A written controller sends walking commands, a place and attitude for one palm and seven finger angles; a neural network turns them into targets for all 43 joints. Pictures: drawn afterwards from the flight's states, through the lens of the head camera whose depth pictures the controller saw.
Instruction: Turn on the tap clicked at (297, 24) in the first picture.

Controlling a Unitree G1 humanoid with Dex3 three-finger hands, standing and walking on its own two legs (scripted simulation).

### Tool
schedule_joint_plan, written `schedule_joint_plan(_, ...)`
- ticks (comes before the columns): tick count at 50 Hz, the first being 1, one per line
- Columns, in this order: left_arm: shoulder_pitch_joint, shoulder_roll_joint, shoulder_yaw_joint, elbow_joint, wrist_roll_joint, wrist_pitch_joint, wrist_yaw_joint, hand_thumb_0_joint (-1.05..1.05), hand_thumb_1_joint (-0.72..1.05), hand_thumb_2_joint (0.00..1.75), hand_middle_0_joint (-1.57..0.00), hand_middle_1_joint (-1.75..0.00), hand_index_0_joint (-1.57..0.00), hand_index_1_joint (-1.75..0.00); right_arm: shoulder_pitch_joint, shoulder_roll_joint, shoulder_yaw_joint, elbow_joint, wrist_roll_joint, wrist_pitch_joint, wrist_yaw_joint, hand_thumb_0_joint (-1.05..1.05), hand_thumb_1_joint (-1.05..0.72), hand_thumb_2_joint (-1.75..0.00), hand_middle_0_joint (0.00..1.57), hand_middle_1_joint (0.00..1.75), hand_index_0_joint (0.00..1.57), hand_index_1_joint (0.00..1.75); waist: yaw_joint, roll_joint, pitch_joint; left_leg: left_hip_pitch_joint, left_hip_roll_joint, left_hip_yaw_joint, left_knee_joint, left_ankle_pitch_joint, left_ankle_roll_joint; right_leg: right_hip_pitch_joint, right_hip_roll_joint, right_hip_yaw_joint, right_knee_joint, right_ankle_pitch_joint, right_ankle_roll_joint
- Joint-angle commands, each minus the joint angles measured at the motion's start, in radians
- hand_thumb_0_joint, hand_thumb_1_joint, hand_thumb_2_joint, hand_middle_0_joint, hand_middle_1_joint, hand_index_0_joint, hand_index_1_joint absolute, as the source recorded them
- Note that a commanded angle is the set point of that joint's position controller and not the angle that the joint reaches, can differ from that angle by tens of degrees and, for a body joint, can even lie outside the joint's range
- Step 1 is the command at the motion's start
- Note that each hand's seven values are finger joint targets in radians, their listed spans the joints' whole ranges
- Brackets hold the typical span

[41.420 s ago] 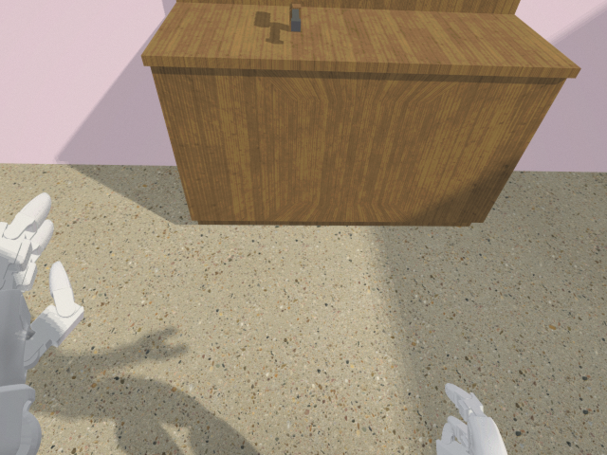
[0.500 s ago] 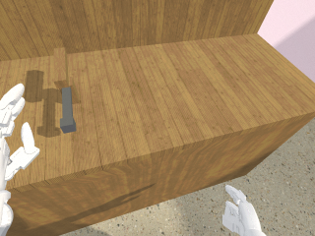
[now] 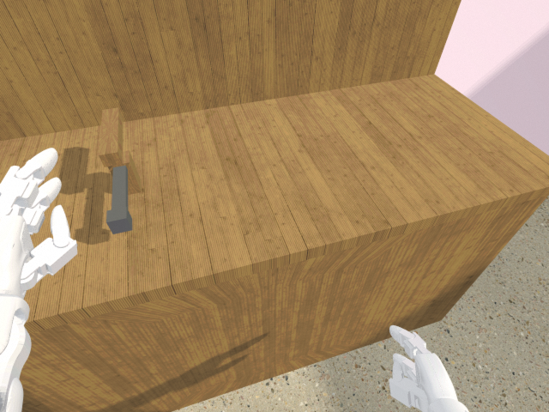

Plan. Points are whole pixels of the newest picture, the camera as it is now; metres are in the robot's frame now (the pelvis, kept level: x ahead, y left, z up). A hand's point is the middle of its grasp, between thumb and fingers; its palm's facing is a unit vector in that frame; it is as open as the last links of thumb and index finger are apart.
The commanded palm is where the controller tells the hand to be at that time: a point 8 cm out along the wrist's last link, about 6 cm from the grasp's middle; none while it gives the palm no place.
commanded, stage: turn the palm inward beside the body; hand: left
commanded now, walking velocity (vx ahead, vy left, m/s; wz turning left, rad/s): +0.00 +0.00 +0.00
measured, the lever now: (119, 220) +0.34 +0.28 +0.10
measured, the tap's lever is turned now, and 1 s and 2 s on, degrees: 0 0 0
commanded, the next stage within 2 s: reach beside the lever's end, fingers flat in 1.98 s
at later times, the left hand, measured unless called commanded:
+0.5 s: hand (111, 275) +0.21 +0.20 +0.17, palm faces +0.47 -0.83 -0.30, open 7.4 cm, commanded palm +0.15 +0.26 +0.17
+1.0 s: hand (108, 281) +0.21 +0.21 +0.16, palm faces +0.51 -0.84 -0.20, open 7.4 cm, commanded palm +0.15 +0.25 +0.17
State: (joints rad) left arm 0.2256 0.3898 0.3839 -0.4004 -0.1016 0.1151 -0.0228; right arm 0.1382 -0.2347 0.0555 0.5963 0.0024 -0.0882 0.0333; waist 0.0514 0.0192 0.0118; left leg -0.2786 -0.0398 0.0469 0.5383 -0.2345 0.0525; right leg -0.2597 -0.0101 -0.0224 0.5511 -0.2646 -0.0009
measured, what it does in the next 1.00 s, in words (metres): stands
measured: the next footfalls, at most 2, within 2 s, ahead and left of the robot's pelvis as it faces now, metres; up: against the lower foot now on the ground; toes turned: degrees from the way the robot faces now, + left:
none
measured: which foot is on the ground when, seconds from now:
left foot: down 0.00-1.00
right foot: down 0.00-1.00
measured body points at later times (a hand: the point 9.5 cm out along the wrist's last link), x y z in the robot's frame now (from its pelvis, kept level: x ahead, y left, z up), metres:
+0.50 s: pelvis -0.01 -0.07 -0.02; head -0.03 -0.10 +0.43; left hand +0.18 +0.25 +0.18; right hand +0.20 -0.28 -0.10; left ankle +0.04 +0.08 -0.73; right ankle +0.02 -0.12 -0.73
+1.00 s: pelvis +0.03 -0.04 -0.01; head +0.01 -0.06 +0.44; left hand +0.18 +0.25 +0.17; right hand +0.25 -0.24 -0.08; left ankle +0.04 +0.08 -0.73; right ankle +0.02 -0.12 -0.73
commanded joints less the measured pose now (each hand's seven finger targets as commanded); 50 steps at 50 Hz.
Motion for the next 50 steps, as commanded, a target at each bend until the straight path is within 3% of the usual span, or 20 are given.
schedule_joint_plan(1, 0.028, 0.212, 0.129, -0.300, 0.023, -0.164, 0.079, 0.00, 0.90, 0.90, -0.20, -0.30, -0.20, -0.30, -0.165, -0.115, -0.060, -0.197, -0.007, -0.047, -0.036, 0.00, -0.90, -0.90, 0.20, 0.30, 0.20, 0.30, 0.031, -0.019, -0.164, 0.044, 0.060, -0.101, -0.092, -0.023, -0.063, -0.073, 0.056, -0.090, -0.009, -0.010, -0.028)
schedule_joint_plan(3, -0.038, 0.252, 0.178, -0.338, -0.002, -0.258, 0.143, 0.00, 0.90, 0.90, -0.20, -0.30, -0.20, -0.30, -0.163, -0.106, -0.058, -0.178, -0.011, -0.054, -0.058, 0.00, -0.90, -0.90, 0.20, 0.30, 0.20, 0.30, 0.031, 0.046, -0.169, 0.017, 0.049, -0.099, -0.080, -0.155, -0.052, -0.103, 0.052, -0.071, -0.011, -0.100, -0.021)
schedule_joint_plan(4, -0.105, 0.303, 0.211, -0.338, 0.011, -0.279, 0.182, 0.00, 0.90, 0.90, -0.20, -0.30, -0.20, -0.30, -0.160, -0.099, -0.050, -0.158, 0.001, -0.057, -0.068, 0.00, -0.90, -0.90, 0.20, 0.30, 0.20, 0.30, 0.024, 0.118, -0.149, 0.010, 0.045, -0.089, -0.076, -0.223, -0.050, -0.126, 0.052, -0.056, -0.013, -0.139, -0.023)
schedule_joint_plan(5, -0.133, 0.237, 0.151, -0.301, 0.017, -0.289, 0.202, 0.00, 0.90, 0.90, -0.20, -0.30, -0.20, -0.30, -0.147, -0.088, -0.050, -0.151, -0.008, -0.061, -0.071, 0.00, -0.90, -0.90, 0.20, 0.30, 0.20, 0.30, 0.020, 0.154, -0.160, -0.008, 0.037, -0.097, -0.072, -0.262, -0.055, -0.126, 0.044, -0.056, -0.016, -0.154, -0.027)
schedule_joint_plan(6, -0.110, 0.196, 0.126, -0.216, 0.010, -0.280, 0.213, 0.00, 0.90, 0.90, -0.20, -0.30, -0.20, -0.30, -0.151, -0.086, -0.047, -0.132, -0.004, -0.065, -0.078, 0.00, -0.90, -0.90, 0.20, 0.30, 0.20, 0.30, 0.007, 0.130, -0.112, -0.022, 0.036, -0.092, -0.053, -0.284, -0.048, -0.141, 0.039, -0.049, -0.025, -0.172, -0.023)
schedule_joint_plan(9, -0.231, 0.199, 0.063, -0.070, 0.010, -0.206, 0.180, 0.00, 0.90, 0.90, -0.20, -0.30, -0.20, -0.30, -0.168, -0.111, -0.039, -0.099, 0.012, -0.055, -0.106, 0.00, -0.90, -0.90, 0.20, 0.30, 0.20, 0.30, -0.028, 0.081, -0.065, -0.042, 0.013, -0.067, 0.006, -0.289, -0.034, -0.179, 0.016, -0.014, -0.072, -0.257, -0.012)
schedule_joint_plan(13, -0.306, 0.207, -0.027, -0.064, -0.008, -0.098, 0.096, 0.00, 0.90, 0.90, -0.20, -0.30, -0.20, -0.30, -0.212, -0.114, -0.040, -0.103, 0.017, -0.058, -0.146, 0.00, -0.90, -0.90, 0.20, 0.30, 0.20, 0.30, -0.009, 0.047, -0.079, -0.055, 0.015, -0.059, 0.091, -0.188, -0.041, -0.149, -0.057, 0.123, -0.168, -0.416, -0.008)
schedule_joint_plan(16, -0.292, 0.228, 0.005, -0.079, -0.013, -0.081, 0.096, 0.00, 0.90, 0.90, -0.20, -0.30, -0.20, -0.30, -0.209, -0.104, -0.046, -0.094, 0.022, -0.069, -0.153, 0.00, -0.90, -0.90, 0.20, 0.30, 0.20, 0.30, 0.006, -0.006, -0.074, -0.096, 0.032, -0.076, 0.146, -0.162, -0.059, -0.134, -0.098, 0.200, -0.194, -0.479, 0.002)
schedule_joint_plan(18, -0.250, 0.260, 0.071, -0.087, -0.029, -0.101, 0.108, 0.00, 0.90, 0.90, -0.20, -0.30, -0.20, -0.30, -0.197, -0.103, -0.056, -0.089, 0.019, -0.074, -0.151, 0.00, -0.90, -0.90, 0.20, 0.30, 0.20, 0.30, 0.023, -0.061, -0.082, -0.131, 0.045, -0.093, 0.164, -0.152, -0.066, -0.108, -0.118, 0.222, -0.196, -0.469, 0.017)
schedule_joint_plan(19, -0.222, 0.294, 0.124, -0.103, -0.037, -0.115, 0.122, 0.00, 0.90, 0.90, -0.20, -0.30, -0.20, -0.30, -0.203, -0.100, -0.056, -0.087, 0.024, -0.078, -0.149, 0.00, -0.90, -0.90, 0.20, 0.30, 0.20, 0.30, 0.040, -0.045, -0.111, -0.136, 0.044, -0.095, 0.167, -0.142, -0.070, -0.083, -0.121, 0.235, -0.185, -0.445, 0.019)
schedule_joint_plan(20, -0.195, 0.267, 0.120, -0.124, -0.045, -0.122, 0.130, 0.00, 0.90, 0.90, -0.20, -0.30, -0.20, -0.30, -0.190, -0.091, -0.060, -0.095, 0.022, -0.077, -0.144, 0.00, -0.90, -0.90, 0.20, 0.30, 0.20, 0.30, 0.043, -0.011, -0.136, -0.148, 0.047, -0.097, 0.162, -0.137, -0.072, -0.064, -0.125, 0.224, -0.166, -0.406, 0.018)
schedule_joint_plan(23, -0.068, 0.236, 0.149, -0.134, -0.077, -0.129, 0.151, 0.00, 0.90, 0.90, -0.20, -0.30, -0.20, -0.30, -0.176, -0.092, -0.065, -0.100, 0.021, -0.081, -0.141, 0.00, -0.90, -0.90, 0.20, 0.30, 0.20, 0.30, 0.046, -0.017, -0.127, -0.170, 0.063, -0.110, 0.166, -0.125, -0.073, -0.043, -0.146, 0.243, -0.149, -0.300, 0.028)
schedule_joint_plan(27, 0.023, 0.200, 0.140, -0.156, -0.095, -0.106, 0.153, 0.00, 0.90, 0.90, -0.20, -0.30, -0.20, -0.30, -0.151, -0.105, -0.068, -0.106, 0.025, -0.088, -0.145, 0.00, -0.90, -0.90, 0.20, 0.30, 0.20, 0.30, 0.032, -0.051, -0.123, -0.157, 0.062, -0.103, 0.159, -0.071, -0.057, -0.036, -0.137, 0.209, -0.114, -0.088, 0.036)
schedule_joint_plan(29, 0.031, 0.187, 0.128, -0.217, -0.084, -0.117, 0.150, 0.00, 0.90, 0.90, -0.20, -0.30, -0.20, -0.30, -0.146, -0.105, -0.064, -0.110, 0.027, -0.107, -0.148, 0.00, -0.90, -0.90, 0.20, 0.30, 0.20, 0.30, 0.033, 0.011, -0.155, -0.104, 0.053, -0.087, 0.143, -0.003, -0.043, -0.034, -0.109, 0.154, -0.074, 0.067, 0.028)
schedule_joint_plan(31, 0.071, 0.155, 0.105, -0.238, -0.088, -0.140, 0.140, 0.00, 0.90, 0.90, -0.20, -0.30, -0.20, -0.30, -0.091, -0.113, -0.068, -0.111, 0.021, -0.129, -0.148, 0.00, -0.90, -0.90, 0.20, 0.30, 0.20, 0.30, 0.024, -0.029, -0.195, -0.071, 0.049, -0.083, 0.123, 0.075, -0.031, -0.023, -0.076, 0.082, -0.024, 0.232, 0.026)
schedule_joint_plan(32, 0.078, 0.141, 0.094, -0.264, -0.090, -0.158, 0.133, 0.00, 0.90, 0.90, -0.20, -0.30, -0.20, -0.30, -0.080, -0.116, -0.070, -0.113, 0.020, -0.143, -0.148, 0.00, -0.90, -0.90, 0.20, 0.30, 0.20, 0.30, 0.021, -0.005, -0.213, -0.041, 0.044, -0.075, 0.112, 0.111, -0.025, -0.023, -0.060, 0.050, -0.006, 0.282, 0.022)
schedule_joint_plan(38, 0.134, 0.100, 0.070, -0.275, -0.096, -0.193, 0.134, 0.00, 0.90, 0.90, -0.20, -0.30, -0.20, -0.30, -0.050, -0.119, -0.073, -0.105, 0.018, -0.194, -0.147, 0.00, -0.90, -0.90, 0.20, 0.30, 0.20, 0.30, 0.028, 0.005, -0.217, 0.006, 0.036, -0.074, 0.083, 0.196, -0.018, -0.035, -0.024, -0.027, 0.019, 0.287, -0.001)
schedule_joint_plan(39, 0.133, 0.104, 0.072, -0.287, -0.088, -0.188, 0.145, 0.00, 0.90, 0.90, -0.20, -0.30, -0.20, -0.30, -0.069, -0.115, -0.066, -0.107, 0.025, -0.197, -0.147, 0.00, -0.90, -0.90, 0.20, 0.30, 0.20, 0.30, 0.034, 0.033, -0.202, 0.009, 0.033, -0.071, 0.082, 0.201, -0.019, -0.039, -0.021, -0.027, 0.019, 0.271, -0.007)
schedule_joint_plan(45, 0.139, 0.052, 0.022, -0.310, -0.081, -0.141, 0.173, 0.00, 0.90, 0.90, -0.20, -0.30, -0.20, -0.30, -0.072, -0.108, -0.058, -0.117, 0.023, -0.190, -0.142, 0.00, -0.90, -0.90, 0.20, 0.30, 0.20, 0.30, 0.036, 0.037, -0.203, 0.016, 0.040, -0.085, 0.052, 0.183, -0.029, -0.043, -0.012, -0.050, 0.009, 0.194, -0.018)
schedule_joint_plan(50, 0.131, 0.026, -0.009, -0.331, -0.079, -0.095, 0.186, 0.00, 0.90, 0.90, -0.20, -0.30, -0.20, -0.30, -0.097, -0.103, -0.046, -0.128, 0.023, -0.175, -0.144, 0.00, -0.90, -0.90, 0.20, 0.30, 0.20, 0.30, 0.035, 0.008, -0.177, 0.023, 0.044, -0.095, 0.035, 0.160, -0.029, -0.045, -0.006, -0.053, -0.008, 0.153, -0.020)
